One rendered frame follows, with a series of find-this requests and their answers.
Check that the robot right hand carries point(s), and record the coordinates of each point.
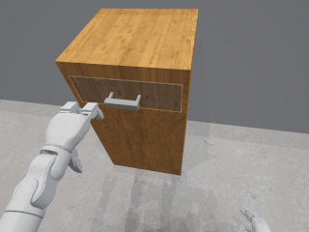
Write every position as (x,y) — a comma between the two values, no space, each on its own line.
(258,223)

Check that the handle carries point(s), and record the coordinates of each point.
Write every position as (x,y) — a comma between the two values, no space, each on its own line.
(122,104)

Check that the robot left hand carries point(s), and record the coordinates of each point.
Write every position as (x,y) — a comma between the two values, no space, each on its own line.
(67,128)

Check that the drawer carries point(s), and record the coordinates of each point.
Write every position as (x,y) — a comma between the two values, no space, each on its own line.
(154,95)

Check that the left robot forearm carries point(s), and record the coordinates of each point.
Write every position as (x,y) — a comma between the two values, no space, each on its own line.
(36,191)

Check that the cabinet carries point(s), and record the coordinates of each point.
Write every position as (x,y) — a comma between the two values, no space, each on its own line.
(153,45)

